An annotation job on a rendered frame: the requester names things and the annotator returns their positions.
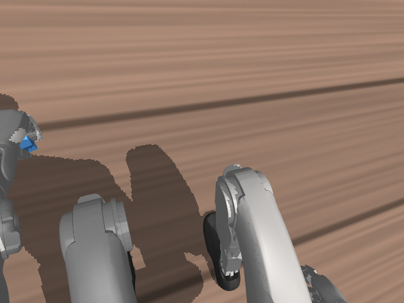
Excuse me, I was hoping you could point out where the left robot hand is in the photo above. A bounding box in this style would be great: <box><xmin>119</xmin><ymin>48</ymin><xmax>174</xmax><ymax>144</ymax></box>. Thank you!
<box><xmin>0</xmin><ymin>109</ymin><xmax>43</xmax><ymax>160</ymax></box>

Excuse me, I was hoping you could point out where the small box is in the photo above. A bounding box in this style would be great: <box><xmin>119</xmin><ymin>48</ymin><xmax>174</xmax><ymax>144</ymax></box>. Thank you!
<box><xmin>20</xmin><ymin>136</ymin><xmax>38</xmax><ymax>153</ymax></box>

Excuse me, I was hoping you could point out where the left robot arm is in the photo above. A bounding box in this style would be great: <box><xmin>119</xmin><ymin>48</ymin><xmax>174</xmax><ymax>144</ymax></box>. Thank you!
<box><xmin>0</xmin><ymin>144</ymin><xmax>22</xmax><ymax>303</ymax></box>

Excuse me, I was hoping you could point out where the right robot hand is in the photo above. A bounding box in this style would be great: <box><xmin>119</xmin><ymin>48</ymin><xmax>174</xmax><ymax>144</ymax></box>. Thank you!
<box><xmin>300</xmin><ymin>265</ymin><xmax>348</xmax><ymax>303</ymax></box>

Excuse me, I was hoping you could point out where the right robot foot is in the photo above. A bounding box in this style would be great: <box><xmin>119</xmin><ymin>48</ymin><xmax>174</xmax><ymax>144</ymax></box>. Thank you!
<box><xmin>203</xmin><ymin>212</ymin><xmax>241</xmax><ymax>291</ymax></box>

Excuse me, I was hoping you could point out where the left robot foot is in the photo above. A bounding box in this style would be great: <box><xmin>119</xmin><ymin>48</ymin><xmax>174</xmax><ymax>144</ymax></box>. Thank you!
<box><xmin>127</xmin><ymin>251</ymin><xmax>136</xmax><ymax>295</ymax></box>

